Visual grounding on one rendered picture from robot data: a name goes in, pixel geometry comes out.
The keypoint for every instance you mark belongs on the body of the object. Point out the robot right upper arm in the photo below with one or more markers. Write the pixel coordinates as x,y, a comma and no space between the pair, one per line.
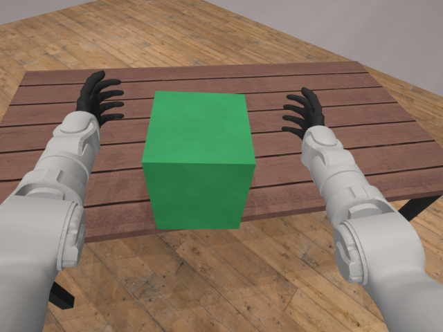
381,253

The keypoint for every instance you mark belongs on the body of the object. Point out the carton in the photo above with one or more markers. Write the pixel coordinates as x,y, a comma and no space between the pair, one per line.
198,160

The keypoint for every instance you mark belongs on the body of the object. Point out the robot left forearm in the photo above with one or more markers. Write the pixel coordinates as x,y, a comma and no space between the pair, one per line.
64,168

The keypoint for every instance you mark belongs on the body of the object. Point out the robot left hand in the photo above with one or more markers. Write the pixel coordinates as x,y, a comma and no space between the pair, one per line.
90,97

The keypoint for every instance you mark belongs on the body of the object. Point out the robot left upper arm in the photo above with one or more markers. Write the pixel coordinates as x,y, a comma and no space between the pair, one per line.
38,238

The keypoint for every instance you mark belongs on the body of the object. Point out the table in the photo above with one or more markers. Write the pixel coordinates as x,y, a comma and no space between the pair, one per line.
392,150

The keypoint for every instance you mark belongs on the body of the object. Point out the robot right hand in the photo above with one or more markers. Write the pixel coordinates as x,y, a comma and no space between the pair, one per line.
312,113

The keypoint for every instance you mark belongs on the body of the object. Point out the robot right forearm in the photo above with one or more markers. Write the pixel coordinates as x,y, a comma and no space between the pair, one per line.
343,186

